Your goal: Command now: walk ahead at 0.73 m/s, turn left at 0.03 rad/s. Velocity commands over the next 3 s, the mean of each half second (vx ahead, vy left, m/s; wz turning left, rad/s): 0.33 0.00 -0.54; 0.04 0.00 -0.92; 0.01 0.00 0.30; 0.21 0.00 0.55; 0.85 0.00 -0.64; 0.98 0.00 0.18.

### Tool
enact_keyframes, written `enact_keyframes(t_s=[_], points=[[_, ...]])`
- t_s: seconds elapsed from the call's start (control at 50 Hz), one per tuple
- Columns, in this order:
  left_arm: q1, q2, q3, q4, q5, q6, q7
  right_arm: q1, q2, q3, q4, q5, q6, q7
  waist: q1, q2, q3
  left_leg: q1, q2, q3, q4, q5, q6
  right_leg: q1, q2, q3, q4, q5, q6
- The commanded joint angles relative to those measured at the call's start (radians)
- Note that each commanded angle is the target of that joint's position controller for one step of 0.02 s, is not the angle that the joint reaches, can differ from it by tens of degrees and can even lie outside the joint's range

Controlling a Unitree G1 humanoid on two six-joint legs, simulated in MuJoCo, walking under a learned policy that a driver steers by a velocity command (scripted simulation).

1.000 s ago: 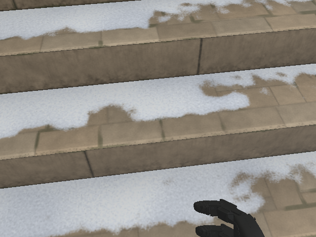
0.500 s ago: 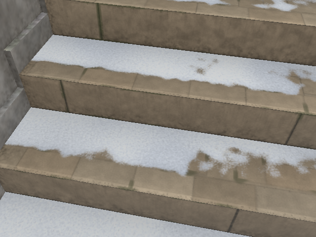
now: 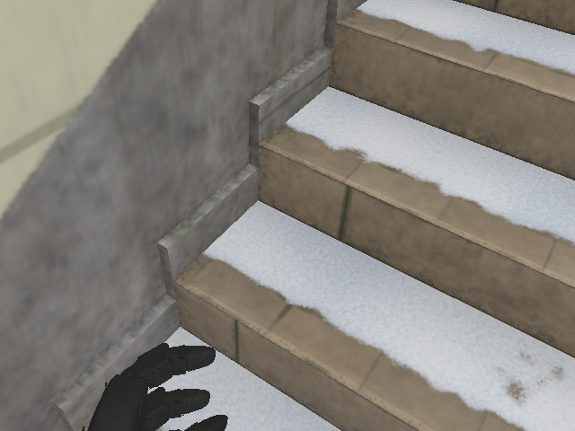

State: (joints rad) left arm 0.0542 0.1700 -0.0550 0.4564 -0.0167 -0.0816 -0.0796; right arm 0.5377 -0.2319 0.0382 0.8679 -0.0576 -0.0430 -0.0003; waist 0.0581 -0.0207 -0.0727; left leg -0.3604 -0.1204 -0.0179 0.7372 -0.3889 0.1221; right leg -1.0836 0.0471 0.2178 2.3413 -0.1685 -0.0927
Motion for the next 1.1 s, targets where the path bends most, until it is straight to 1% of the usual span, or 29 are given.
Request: enact_keyframes(t_s=[0.02,0.04,0.08,0.12,0.14,0.16,0.18,0.22,0.24,0.26,0.28,0.32,0.38,0.44,0.48,0.54,0.64,0.68,0.74,0.78,0.8,0.82,0.84,0.86,0.88,0.9,0.96,1.02,1.1], points=[[-0.044,-0.149,-0.092,-0.038,-0.031,0.008,0.026,-0.189,0.083,0.028,0.027,-0.002,-0.009,0.039,0.075,0.142,0.176,-0.232,0.229,-0.016,-0.405,0.057,-0.007,-0.241,-0.007,-0.096,0.051,-0.028,-0.018],[-0.147,-0.118,-0.097,-0.063,-0.021,0.006,0.052,-0.204,0.090,0.029,0.051,0.013,-0.005,0.044,0.056,0.115,0.263,-0.409,0.178,0.064,-0.480,0.089,-0.027,-0.152,-0.024,-0.199,-0.228,0.048,-0.001],[-0.184,-0.094,-0.105,-0.051,-0.003,0.012,0.068,-0.154,0.074,0.038,0.061,0.074,-0.034,0.007,0.026,0.126,0.188,-0.639,0.177,0.105,-0.614,0.372,0.004,0.318,-0.033,-0.399,-0.595,0.224,0.062],[-0.181,-0.019,-0.058,-0.035,0.014,0.013,0.068,-0.035,-0.131,-0.015,0.094,0.063,-0.061,-0.017,0.006,0.179,-0.096,-0.256,0.220,0.131,-0.613,1.218,0.018,0.609,0.023,-0.517,-0.781,0.086,0.028],[-0.189,0.000,-0.042,-0.009,0.032,0.011,0.068,-0.020,-0.208,-0.041,0.104,0.048,-0.034,-0.030,0.000,0.183,-0.162,0.058,0.249,0.166,-0.516,1.725,0.012,0.507,0.044,-0.518,-0.854,-0.059,-0.002],[-0.139,0.036,-0.031,0.018,0.028,0.010,0.062,-0.048,-0.289,-0.065,0.097,0.039,-0.007,-0.042,0.030,0.322,-0.134,0.311,0.303,0.116,-0.420,2.033,0.015,0.413,0.049,-0.512,-1.029,-0.248,-0.014],[-0.045,0.081,-0.010,0.081,0.024,0.004,0.053,-0.079,-0.263,-0.063,0.080,0.047,0.010,-0.061,0.041,0.316,-0.149,0.511,0.367,0.060,-0.307,2.185,0.015,0.364,0.046,-0.469,-1.171,-0.259,-0.023],[0.225,0.184,0.039,0.206,0.016,0.009,0.038,-0.223,-0.225,-0.062,-0.026,-0.002,-0.005,-0.073,0.125,0.175,-0.194,0.376,0.356,0.016,0.115,1.838,0.019,0.699,0.019,-0.117,-1.548,-0.173,-0.087],[0.329,0.312,0.076,0.260,0.087,0.028,0.059,-0.290,-0.060,-0.025,-0.135,-0.024,-0.050,-0.029,0.081,-0.408,-0.184,-0.173,0.026,-0.008,0.658,0.303,-0.083,1.058,-0.196,0.374,-1.775,0.515,-0.262],[0.307,0.247,0.070,0.233,0.155,0.043,0.104,-0.259,-0.033,-0.030,-0.146,-0.009,-0.089,0.041,0.039,-0.361,-0.287,-0.387,-0.036,-0.198,1.097,0.147,-0.085,1.118,-0.290,0.684,-1.966,0.470,-0.313],[0.278,0.146,0.055,0.238,0.115,0.036,0.112,-0.339,-0.045,-0.034,-0.189,0.005,-0.093,0.078,0.008,-0.163,-0.169,-0.522,-0.004,-0.206,1.212,0.148,-0.055,1.019,-0.247,0.595,-1.924,0.251,-0.244],[0.260,0.104,0.060,0.273,0.038,0.043,0.100,-0.391,0.043,-0.003,-0.246,-0.013,-0.076,0.068,-0.058,0.110,0.044,-0.692,0.045,-0.130,1.314,0.086,-0.054,0.835,-0.157,0.343,-1.868,0.149,-0.164],[0.160,0.071,0.060,0.268,0.027,0.046,0.063,-0.279,0.099,0.031,-0.297,0.018,-0.058,0.028,-0.163,0.080,0.091,-0.686,0.102,-0.072,1.294,0.127,-0.074,0.632,-0.047,0.133,-1.866,0.180,-0.090],[0.133,0.167,0.098,0.242,0.009,0.060,0.091,-0.385,0.042,0.023,-0.389,-0.018,-0.054,-0.016,-0.169,0.072,0.059,-0.527,0.109,0.056,0.926,0.279,-0.125,0.478,0.037,0.064,-1.871,0.411,-0.024],[0.165,0.197,0.105,0.226,0.029,0.085,0.123,-0.409,0.038,0.010,-0.405,-0.016,-0.045,-0.039,-0.144,-0.056,-0.062,-0.504,0.076,0.080,0.927,0.330,-0.175,0.603,0.009,0.138,-1.815,0.684,-0.043],[0.205,0.256,0.125,0.176,0.012,0.128,0.148,-0.455,0.025,0.007,-0.413,0.016,-0.028,-0.036,-0.079,-0.100,-0.216,-0.715,0.068,-0.054,1.021,0.189,-0.224,1.027,-0.104,0.343,-1.776,0.582,-0.116],[0.467,0.199,0.126,0.167,0.002,0.135,0.189,-0.742,0.071,0.021,-0.527,0.048,-0.047,-0.020,0.079,-0.140,0.066,-1.307,0.049,-0.105,1.366,-0.219,-0.261,1.450,-0.217,0.527,-1.778,0.515,-0.133],[0.447,0.190,0.132,0.175,-0.045,0.121,0.212,-0.807,0.079,0.017,-0.594,0.054,-0.047,-0.026,0.053,-0.156,0.112,-1.212,0.070,-0.132,1.298,-0.355,-0.225,1.344,-0.203,0.490,-1.834,0.629,-0.093],[0.216,0.335,0.183,0.104,-0.101,0.155,0.205,-0.740,0.062,0.019,-0.711,0.010,-0.017,-0.057,-0.121,-0.116,0.061,-0.596,0.122,0.004,0.661,-0.187,-0.134,0.856,-0.138,0.443,-2.130,0.603,-0.059],[0.147,0.405,0.217,0.100,-0.096,0.146,0.161,-0.404,-0.114,-0.111,-0.571,0.036,-0.001,-0.070,-0.247,-0.278,-0.237,0.143,0.031,0.120,0.435,-0.043,-0.095,0.778,-0.046,0.262,-2.013,1.186,0.019],[0.019,0.381,0.205,0.060,-0.102,0.104,0.137,-0.135,-0.190,-0.154,-0.480,0.027,0.001,-0.065,-0.378,-0.128,-0.359,0.407,0.058,-0.074,0.195,0.091,-0.080,0.777,0.001,0.288,-1.720,1.171,0.064],[0.031,0.132,0.143,0.017,-0.060,0.070,0.107,-0.136,-0.278,-0.153,-0.396,-0.020,0.019,-0.072,-0.194,0.583,-0.452,0.525,0.365,-0.724,-0.114,0.248,0.031,0.593,0.254,0.294,-1.263,-0.204,0.123],[0.349,0.146,0.149,0.113,-0.029,0.034,0.058,-0.281,-0.207,-0.130,-0.498,-0.017,0.024,-0.084,-0.082,0.595,-0.478,0.416,0.538,-1.058,-0.270,0.432,0.137,0.585,0.229,0.313,-0.786,-0.369,0.203],[0.343,0.199,0.160,0.123,-0.031,0.046,0.036,-0.390,-0.126,-0.111,-0.528,0.038,0.035,-0.097,-0.035,0.450,-0.292,0.193,0.491,-0.892,-0.229,0.449,0.096,0.557,0.181,0.189,-0.683,-0.356,0.247],[0.252,0.223,0.159,0.106,-0.027,0.077,0.047,-0.440,-0.019,-0.086,-0.505,0.059,0.051,-0.112,-0.034,0.276,-0.079,0.011,0.434,-0.614,-0.192,0.271,0.077,0.487,0.084,0.031,-0.675,-0.314,0.252],[0.201,0.238,0.157,0.086,-0.037,0.104,0.062,-0.458,0.001,-0.087,-0.468,0.047,0.064,-0.122,-0.021,0.181,0.020,-0.083,0.368,-0.416,-0.122,0.028,0.043,0.466,0.017,-0.032,-0.665,-0.214,0.241],[0.146,0.204,0.135,0.080,-0.033,0.127,0.053,-0.412,0.020,-0.084,-0.398,0.038,0.054,-0.163,-0.040,0.074,0.092,-0.192,0.296,-0.137,-0.068,-0.061,0.057,0.468,-0.010,-0.075,-0.625,0.063,0.190],[0.047,0.086,0.091,0.043,0.002,0.119,0.081,-0.273,0.008,-0.093,-0.333,0.050,0.033,-0.170,-0.080,0.060,0.096,-0.110,0.349,-0.211,-0.095,0.052,0.121,0.342,0.016,-0.047,-0.658,0.102,0.166],[0.118,0.069,0.085,0.083,0.006,0.117,0.083,-0.262,-0.015,-0.089,-0.315,0.063,0.036,-0.157,-0.048,0.120,0.030,-0.061,0.376,-0.300,-0.151,0.076,0.170,0.340,0.021,-0.066,-0.668,0.049,0.196]])
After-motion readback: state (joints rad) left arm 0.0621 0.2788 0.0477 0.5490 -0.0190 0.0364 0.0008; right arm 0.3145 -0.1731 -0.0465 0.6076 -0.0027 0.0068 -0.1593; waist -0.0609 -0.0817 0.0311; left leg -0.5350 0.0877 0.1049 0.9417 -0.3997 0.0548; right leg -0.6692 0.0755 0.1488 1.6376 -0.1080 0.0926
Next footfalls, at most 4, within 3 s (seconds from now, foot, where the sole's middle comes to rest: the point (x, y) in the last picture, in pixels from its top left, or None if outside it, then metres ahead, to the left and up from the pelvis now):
0.20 right None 0.30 -0.13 -0.58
0.80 left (336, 322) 0.65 -0.04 -0.42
1.46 right None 0.32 -0.16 -0.58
1.66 left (383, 390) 0.51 -0.13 -0.41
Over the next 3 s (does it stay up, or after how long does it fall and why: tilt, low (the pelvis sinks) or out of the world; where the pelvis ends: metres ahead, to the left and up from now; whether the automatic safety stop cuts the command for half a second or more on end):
stays up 0.39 -0.41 0.33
